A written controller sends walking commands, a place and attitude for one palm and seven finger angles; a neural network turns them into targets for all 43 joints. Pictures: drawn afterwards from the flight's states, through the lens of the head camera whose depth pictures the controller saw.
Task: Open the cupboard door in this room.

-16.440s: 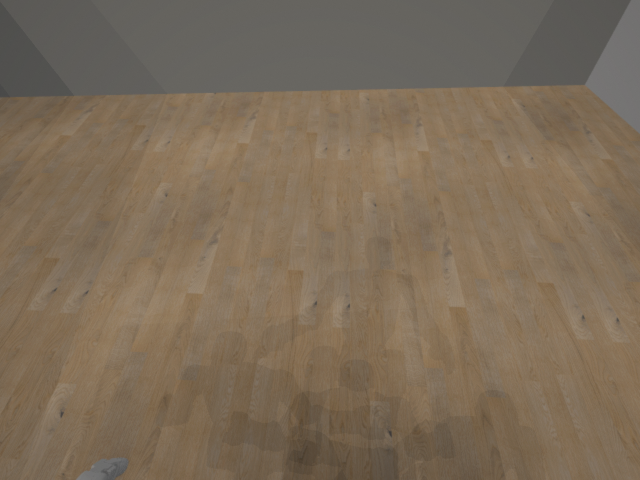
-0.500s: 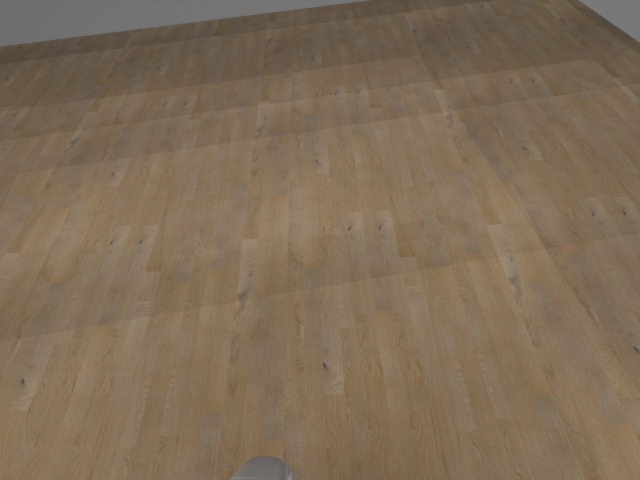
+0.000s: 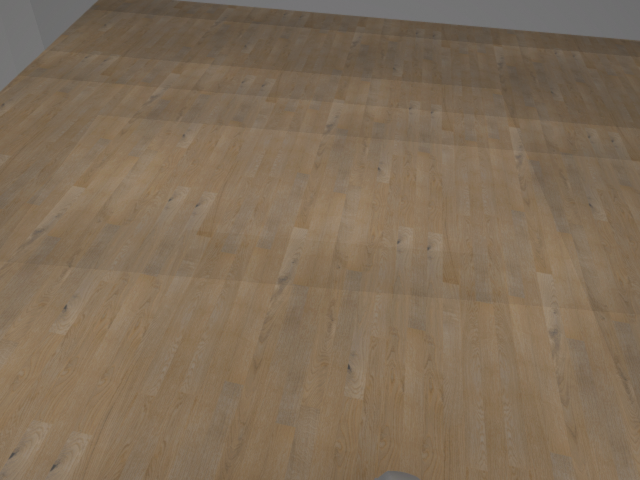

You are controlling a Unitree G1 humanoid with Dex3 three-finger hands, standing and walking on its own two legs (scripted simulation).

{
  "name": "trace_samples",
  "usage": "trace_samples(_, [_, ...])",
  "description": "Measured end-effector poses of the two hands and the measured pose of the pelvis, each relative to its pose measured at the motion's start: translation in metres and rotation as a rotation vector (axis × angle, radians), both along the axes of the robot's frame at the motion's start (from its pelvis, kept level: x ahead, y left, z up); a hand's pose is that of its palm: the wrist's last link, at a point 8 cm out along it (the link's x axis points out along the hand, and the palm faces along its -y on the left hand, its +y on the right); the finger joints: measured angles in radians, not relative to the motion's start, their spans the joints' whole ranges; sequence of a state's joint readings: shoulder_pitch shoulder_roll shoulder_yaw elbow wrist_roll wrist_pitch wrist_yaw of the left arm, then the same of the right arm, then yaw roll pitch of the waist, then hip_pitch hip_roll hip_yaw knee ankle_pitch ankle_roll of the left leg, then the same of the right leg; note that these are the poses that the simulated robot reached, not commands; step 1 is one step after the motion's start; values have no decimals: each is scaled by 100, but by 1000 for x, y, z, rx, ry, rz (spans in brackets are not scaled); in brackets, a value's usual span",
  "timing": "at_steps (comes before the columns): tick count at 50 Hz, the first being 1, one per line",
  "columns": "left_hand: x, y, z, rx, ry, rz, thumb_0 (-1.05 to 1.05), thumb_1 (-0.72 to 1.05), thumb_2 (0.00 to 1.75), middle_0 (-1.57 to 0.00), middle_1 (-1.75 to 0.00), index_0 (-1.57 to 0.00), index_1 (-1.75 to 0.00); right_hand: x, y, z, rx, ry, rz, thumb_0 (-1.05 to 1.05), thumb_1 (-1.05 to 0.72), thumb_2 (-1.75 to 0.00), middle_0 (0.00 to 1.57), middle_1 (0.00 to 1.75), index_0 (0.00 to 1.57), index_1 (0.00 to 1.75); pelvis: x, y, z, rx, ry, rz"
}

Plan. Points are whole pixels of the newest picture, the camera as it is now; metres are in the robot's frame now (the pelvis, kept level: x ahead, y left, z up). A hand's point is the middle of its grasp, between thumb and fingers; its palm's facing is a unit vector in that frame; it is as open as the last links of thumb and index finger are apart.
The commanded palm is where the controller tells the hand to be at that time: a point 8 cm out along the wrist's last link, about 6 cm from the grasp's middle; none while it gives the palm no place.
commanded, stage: turn or walk to find it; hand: left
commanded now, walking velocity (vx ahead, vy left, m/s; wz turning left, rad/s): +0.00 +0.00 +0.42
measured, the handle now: out of the picture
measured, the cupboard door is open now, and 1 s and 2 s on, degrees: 0 0 0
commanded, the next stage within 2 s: none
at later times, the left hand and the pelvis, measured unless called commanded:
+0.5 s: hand out of the picture -0.03 +0.14 -0.16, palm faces +0.25 -0.93 -0.25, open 7.4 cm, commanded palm none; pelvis -0.03 -0.05 +0.00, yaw +14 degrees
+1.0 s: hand out of the picture -0.10 +0.22 -0.17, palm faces +0.46 -0.86 -0.24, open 7.4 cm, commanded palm none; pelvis -0.07 -0.01 +0.00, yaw +25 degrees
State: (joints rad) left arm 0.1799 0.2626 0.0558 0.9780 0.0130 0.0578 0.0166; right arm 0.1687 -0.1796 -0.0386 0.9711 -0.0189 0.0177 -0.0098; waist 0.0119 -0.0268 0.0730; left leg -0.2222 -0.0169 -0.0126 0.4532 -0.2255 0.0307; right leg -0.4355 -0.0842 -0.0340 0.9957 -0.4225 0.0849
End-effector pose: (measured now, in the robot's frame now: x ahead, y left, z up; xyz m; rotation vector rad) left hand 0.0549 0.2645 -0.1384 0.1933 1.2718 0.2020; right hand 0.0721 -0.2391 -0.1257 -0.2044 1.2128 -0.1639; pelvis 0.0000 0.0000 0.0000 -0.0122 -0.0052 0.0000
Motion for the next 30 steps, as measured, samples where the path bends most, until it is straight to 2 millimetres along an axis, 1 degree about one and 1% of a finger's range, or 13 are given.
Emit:
trace_samples(3, [8,-10,5,7,-37,3,0,91,90,-20,-30,-20,-30,-7,-6,-6,15,16,4,1,-90,-90,21,30,21,30,-4,-7,-1,6,0,25])
trace_samples(6, [13,-25,10,15,-79,6,0,91,90,-20,-30,-20,-30,-16,-18,-15,31,42,10,1,-90,-90,21,30,21,30,-8,-19,-4,14,3,54])
trace_samples(8, [13,-36,11,25,-111,12,0,91,90,-20,-30,-20,-30,-21,-29,-24,43,59,15,1,-90,-90,21,30,21,30,-11,-29,-8,26,6,73])
trace_samples(10, [8,-47,13,38,-131,18,0,91,90,-20,-30,-20,-30,-24,-40,-33,53,71,19,1,-90,-90,21,30,21,30,-14,-38,-12,25,0,92])
trace_samples(12, [-3,-57,17,38,-135,38,0,90,90,-20,-30,-20,-30,-26,-49,-34,53,92,32,1,-90,-90,21,30,21,30,-17,-45,-9,33,-6,118])
trace_samples(16, [-32,-71,22,32,-94,87,0,90,90,-20,-30,-20,-30,-25,-63,-30,48,115,60,1,-91,-90,20,30,20,30,-21,-52,-3,45,-10,153])
trace_samples(21, [-68,-80,18,14,-46,156,0,90,90,-20,-30,-20,-30,-23,-69,-25,26,145,111,1,-91,-90,20,30,20,30,-25,-56,0,47,-8,205])
trace_samples(24, [-92,-79,13,4,-19,203,0,91,90,-20,-30,-20,-30,-18,-64,-22,10,161,154,1,-91,-90,20,30,20,30,-29,-54,-1,45,-5,234])
trace_samples(26, [-110,-76,9,-5,2,233,0,91,90,-20,-30,-20,-30,-10,-57,-20,-1,157,188,1,-91,-90,20,30,20,30,-33,-50,-1,41,-3,252])
trace_samples(30, [-150,-63,-3,-24,50,299,0,90,90,-20,-30,-20,-30,12,-32,-14,-22,107,263,1,-91,-90,20,30,20,30,-43,-38,-5,27,0,290])
